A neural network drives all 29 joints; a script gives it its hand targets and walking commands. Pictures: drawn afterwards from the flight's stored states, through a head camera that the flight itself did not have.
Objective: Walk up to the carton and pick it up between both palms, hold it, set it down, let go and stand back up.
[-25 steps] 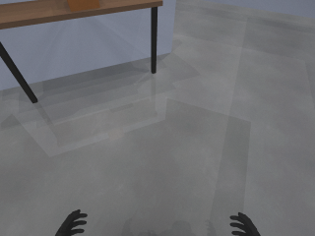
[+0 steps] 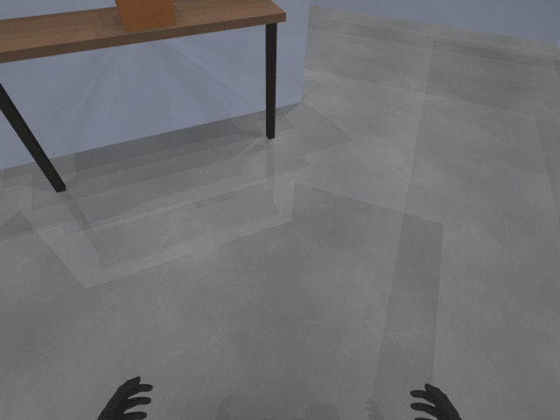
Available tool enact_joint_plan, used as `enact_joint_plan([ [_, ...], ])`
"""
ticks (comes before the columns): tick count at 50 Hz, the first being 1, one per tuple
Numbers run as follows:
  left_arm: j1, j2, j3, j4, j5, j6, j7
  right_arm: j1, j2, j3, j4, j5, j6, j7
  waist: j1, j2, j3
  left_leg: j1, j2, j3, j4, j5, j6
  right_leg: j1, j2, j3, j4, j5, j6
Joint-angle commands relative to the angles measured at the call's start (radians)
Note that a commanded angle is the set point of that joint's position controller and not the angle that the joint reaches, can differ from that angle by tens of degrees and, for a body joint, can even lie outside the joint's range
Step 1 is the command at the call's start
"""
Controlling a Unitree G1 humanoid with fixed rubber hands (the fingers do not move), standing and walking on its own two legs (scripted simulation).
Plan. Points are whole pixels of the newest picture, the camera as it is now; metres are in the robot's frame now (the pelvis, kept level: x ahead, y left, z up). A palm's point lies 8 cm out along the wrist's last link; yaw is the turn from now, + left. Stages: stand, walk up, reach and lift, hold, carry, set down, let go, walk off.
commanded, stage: stand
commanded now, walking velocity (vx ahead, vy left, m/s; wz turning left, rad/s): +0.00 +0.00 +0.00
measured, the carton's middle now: out of the picture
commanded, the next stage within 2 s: walk up in 1.20 s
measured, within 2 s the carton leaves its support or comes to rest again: neither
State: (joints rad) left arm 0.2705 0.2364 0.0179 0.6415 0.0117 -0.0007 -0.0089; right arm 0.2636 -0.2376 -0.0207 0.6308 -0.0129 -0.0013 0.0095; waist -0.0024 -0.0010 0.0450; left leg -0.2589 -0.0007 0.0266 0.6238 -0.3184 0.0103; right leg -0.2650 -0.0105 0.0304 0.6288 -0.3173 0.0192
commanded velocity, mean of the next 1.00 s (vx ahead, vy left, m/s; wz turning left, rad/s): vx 0.00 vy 0.00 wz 0.00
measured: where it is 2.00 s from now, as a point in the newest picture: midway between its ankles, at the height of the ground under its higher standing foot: outside the picture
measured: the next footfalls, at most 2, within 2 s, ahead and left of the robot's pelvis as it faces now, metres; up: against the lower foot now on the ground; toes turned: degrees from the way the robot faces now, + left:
left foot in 1.72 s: +0.14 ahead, +0.24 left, +0.00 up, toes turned +15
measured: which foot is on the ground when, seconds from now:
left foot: down 0.00-1.00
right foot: down 0.00-1.00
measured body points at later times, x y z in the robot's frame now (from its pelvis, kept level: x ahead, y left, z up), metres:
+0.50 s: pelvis +0.00 +0.00 +0.00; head +0.00 +0.00 +0.45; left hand +0.11 +0.25 -0.11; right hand +0.11 -0.25 -0.11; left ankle +0.01 +0.11 -0.73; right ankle +0.01 -0.13 -0.73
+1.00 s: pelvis +0.00 +0.00 +0.00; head +0.00 +0.00 +0.45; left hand +0.11 +0.25 -0.10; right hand +0.10 -0.25 -0.11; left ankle +0.01 +0.11 -0.73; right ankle +0.01 -0.13 -0.73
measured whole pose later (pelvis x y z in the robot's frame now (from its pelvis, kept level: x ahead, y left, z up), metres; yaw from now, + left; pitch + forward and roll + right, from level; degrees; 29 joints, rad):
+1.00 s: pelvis +0.00 +0.00 +0.00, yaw -1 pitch -2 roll +0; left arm 0.28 0.25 0.00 0.68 0.01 0.00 -0.01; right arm 0.29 -0.25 -0.01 0.67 -0.01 0.00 0.01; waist 0.00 0.00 0.04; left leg -0.25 0.00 0.04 0.59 -0.30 0.01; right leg -0.27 -0.01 0.05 0.60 -0.29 0.02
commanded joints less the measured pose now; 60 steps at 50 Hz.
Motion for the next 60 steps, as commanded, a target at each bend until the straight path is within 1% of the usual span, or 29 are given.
enact_joint_plan([
  [1, -0.024, 0.123, 0.042, -0.107, 0.001, -0.022, 0.006, -0.031, -0.137, -0.041, -0.104, 0.002, -0.025, -0.006, 0.004, 0.021, -0.030, -0.033, 0.096, -0.107, -0.158, 0.086, 0.027, 0.008, -0.063, 0.078, -0.118, 0.135, -0.045],
  [4, -0.017, 0.129, 0.041, -0.107, 0.000, -0.022, 0.007, -0.025, -0.132, -0.039, -0.102, 0.003, -0.026, -0.006, 0.002, 0.014, -0.032, -0.028, 0.092, -0.106, -0.160, 0.076, 0.024, -0.002, -0.062, 0.083, -0.126, 0.127, -0.047],
  [6, -0.016, 0.130, 0.041, -0.101, -0.001, -0.022, 0.006, -0.017, -0.134, -0.039, -0.095, 0.002, -0.026, -0.005, 0.004, -0.012, -0.036, -0.030, 0.095, -0.114, -0.172, 0.047, 0.026, -0.002, -0.059, 0.078, -0.127, 0.095, -0.045],
  [7, -0.010, 0.126, 0.041, -0.100, -0.001, -0.023, 0.006, -0.023, -0.140, -0.040, -0.098, 0.000, -0.026, -0.005, 0.008, 0.000, -0.031, -0.031, 0.096, -0.111, -0.171, 0.044, 0.026, -0.005, -0.058, 0.077, -0.132, 0.095, -0.045],
  [9, -0.023, 0.129, 0.041, -0.096, -0.002, -0.024, 0.005, -0.015, -0.137, -0.038, -0.093, 0.000, -0.027, -0.005, -0.002, -0.014, -0.042, -0.026, 0.092, -0.109, -0.166, 0.054, 0.025, 0.006, -0.058, 0.076, -0.130, 0.104, -0.043],
  [12, -0.020, 0.126, 0.037, -0.100, -0.004, -0.023, 0.005, -0.014, -0.139, -0.041, -0.089, 0.003, -0.026, -0.004, -0.005, -0.006, -0.023, -0.028, 0.092, -0.107, -0.169, 0.042, 0.022, -0.011, -0.061, 0.086, -0.140, 0.084, -0.046],
  [13, -0.015, 0.131, 0.039, -0.097, -0.002, -0.025, 0.004, -0.014, -0.135, -0.040, -0.086, 0.000, -0.028, -0.004, 0.001, -0.008, -0.048, -0.004, 0.092, -0.102, -0.162, 0.058, 0.022, -0.012, -0.064, 0.087, -0.138, 0.098, -0.047],
  [16, -0.014, 0.128, 0.037, -0.094, 0.000, -0.023, 0.005, -0.014, -0.139, -0.041, -0.088, 0.001, -0.026, -0.004, 0.000, 0.001, -0.035, -0.041, 0.096, -0.114, -0.179, 0.020, 0.025, -0.006, -0.056, 0.080, -0.133, 0.078, -0.041],
  [17, -0.015, 0.132, 0.039, -0.088, -0.001, -0.024, 0.005, -0.013, -0.136, -0.039, -0.081, 0.001, -0.027, -0.005, 0.001, -0.017, -0.036, -0.029, 0.095, -0.110, -0.179, 0.026, 0.025, -0.004, -0.061, 0.084, -0.132, 0.084, -0.044],
  [18, -0.012, 0.127, 0.037, -0.087, -0.001, -0.026, 0.005, -0.011, -0.138, -0.038, -0.078, 0.002, -0.027, -0.006, 0.001, -0.015, -0.037, -0.021, 0.094, -0.108, -0.175, 0.040, 0.024, -0.014, -0.061, 0.091, -0.134, 0.092, -0.044],
  [20, -0.005, 0.129, 0.040, -0.086, -0.001, -0.024, 0.005, -0.010, -0.139, -0.037, -0.079, 0.002, -0.027, -0.006, 0.001, 0.019, -0.046, -0.030, 0.096, -0.114, -0.177, 0.032, 0.028, -0.005, -0.062, 0.090, -0.136, 0.085, -0.046],
  [23, -0.004, 0.130, 0.036, -0.084, -0.002, -0.024, 0.004, -0.001, -0.137, -0.036, -0.076, 0.002, -0.025, -0.006, -0.003, 0.000, -0.016, -0.032, 0.092, -0.108, -0.177, 0.029, 0.025, -0.023, -0.058, 0.090, -0.148, 0.067, -0.046],
  [25, 0.003, 0.132, 0.037, -0.083, 0.000, -0.025, 0.005, 0.002, -0.141, -0.036, -0.073, 0.003, -0.027, -0.006, 0.000, 0.013, -0.031, -0.030, 0.092, -0.103, -0.178, 0.058, 0.022, -0.010, -0.058, 0.083, -0.140, 0.100, -0.044],
  [27, -0.003, 0.135, 0.035, -0.081, -0.004, -0.027, 0.006, 0.005, -0.143, -0.034, -0.074, 0.004, -0.027, -0.008, -0.003, -0.014, -0.034, -0.014, 0.091, -0.104, -0.165, 0.090, 0.024, -0.015, -0.059, 0.091, -0.144, 0.121, -0.045],
  [30, 0.000, 0.136, 0.034, -0.078, -0.003, -0.028, 0.006, 0.009, -0.138, -0.035, -0.072, 0.006, -0.028, -0.007, -0.001, -0.027, -0.050, 0.004, 0.096, -0.101, -0.158, 0.109, 0.025, -0.008, -0.060, 0.088, -0.135, 0.139, -0.046],
  [32, 0.003, 0.133, 0.033, -0.076, -0.002, -0.026, 0.007, -0.001, -0.142, -0.032, -0.073, 0.005, -0.027, -0.009, 0.001, 0.015, -0.048, 0.002, 0.095, -0.094, -0.159, 0.123, 0.026, 0.000, -0.064, 0.092, -0.132, 0.158, -0.047],
  [33, -0.001, 0.132, 0.032, -0.078, -0.003, -0.026, 0.008, 0.008, -0.140, -0.032, -0.073, 0.005, -0.028, -0.008, 0.000, 0.003, -0.063, 0.003, 0.097, -0.098, -0.159, 0.128, 0.025, 0.011, -0.063, 0.086, -0.128, 0.163, -0.046],
  [34, 0.002, 0.132, 0.033, -0.074, -0.001, -0.024, 0.008, 0.002, -0.142, -0.033, -0.073, 0.005, -0.027, -0.008, 0.002, 0.017, -0.069, -0.002, 0.098, -0.104, -0.164, 0.116, 0.028, 0.022, -0.061, 0.085, -0.126, 0.157, -0.045],
  [36, -0.006, 0.138, 0.034, -0.074, -0.003, -0.022, 0.008, 0.010, -0.138, -0.033, -0.067, 0.006, -0.022, -0.007, 0.000, -0.020, -0.029, -0.004, 0.090, -0.095, -0.166, 0.076, 0.021, -0.015, -0.063, 0.094, -0.143, 0.121, -0.047],
  [39, -0.006, 0.136, 0.034, -0.074, -0.003, -0.020, 0.007, 0.019, -0.144, -0.031, -0.065, 0.005, -0.021, -0.008, -0.007, -0.002, -0.008, -0.023, 0.091, -0.101, -0.178, 0.056, 0.019, -0.024, -0.057, 0.093, -0.152, 0.096, -0.043],
  [42, 0.006, 0.136, 0.033, -0.066, -0.001, -0.021, 0.008, 0.013, -0.141, -0.032, -0.067, 0.004, -0.021, -0.007, 0.002, -0.002, -0.006, -0.022, 0.095, -0.104, -0.182, 0.033, 0.024, -0.025, -0.058, 0.101, -0.153, 0.082, -0.045],
  [47, -0.007, 0.139, 0.029, -0.069, -0.004, -0.024, 0.007, 0.014, -0.146, -0.032, -0.063, 0.006, -0.024, -0.007, -0.002, -0.019, -0.018, -0.010, 0.094, -0.097, -0.177, 0.077, 0.018, -0.017, -0.059, 0.095, -0.150, 0.119, -0.046],
  [51, -0.004, 0.140, 0.030, -0.065, -0.008, -0.023, 0.008, 0.019, -0.147, -0.032, -0.059, 0.006, -0.025, -0.009, 0.000, -0.010, -0.041, 0.000, 0.096, -0.094, -0.176, 0.099, 0.022, 0.002, -0.062, 0.096, -0.141, 0.144, -0.046],
  [52, -0.001, 0.138, 0.029, -0.065, -0.006, -0.022, 0.008, 0.020, -0.151, -0.034, -0.058, 0.005, -0.025, -0.009, 0.001, 0.006, -0.037, -0.004, 0.098, -0.091, -0.177, 0.097, 0.022, 0.004, -0.058, 0.093, -0.139, 0.152, -0.045],
  [54, -0.003, 0.140, 0.029, -0.058, -0.005, -0.021, 0.009, 0.019, -0.149, -0.034, -0.057, 0.005, -0.024, -0.009, 0.003, 0.005, -0.055, -0.004, 0.099, -0.098, -0.179, 0.081, 0.025, 0.016, -0.059, 0.096, -0.136, 0.144, -0.046],
  [55, -0.006, 0.147, 0.029, -0.059, -0.006, -0.021, 0.009, 0.018, -0.144, -0.032, -0.058, 0.008, -0.022, -0.008, -0.001, -0.014, -0.050, -0.007, 0.096, -0.100, -0.179, 0.073, 0.023, 0.007, -0.059, 0.098, -0.139, 0.130, -0.044],
  [58, 0.005, 0.144, 0.031, -0.054, -0.004, -0.020, 0.009, 0.018, -0.142, -0.032, -0.052, 0.003, -0.021, -0.009, 0.001, -0.003, -0.045, 0.005, 0.092, -0.089, -0.178, 0.061, 0.022, -0.009, -0.061, 0.101, -0.152, 0.106, -0.046],
  [59, -0.002, 0.146, 0.033, -0.052, -0.004, -0.019, 0.009, 0.026, -0.138, -0.030, -0.049, 0.003, -0.020, -0.009, -0.004, -0.013, -0.045, 0.006, 0.091, -0.091, -0.176, 0.051, 0.023, -0.016, -0.060, 0.106, -0.158, 0.085, -0.049],
  [60, 0.003, 0.142, 0.032, -0.053, -0.003, -0.018, 0.009, 0.026, -0.142, -0.029, -0.045, 0.002, -0.018, -0.010, -0.001, 0.004, -0.021, -0.005, 0.088, -0.090, -0.178, 0.047, 0.022, -0.030, -0.059, 0.108, -0.164, 0.078, -0.048],
])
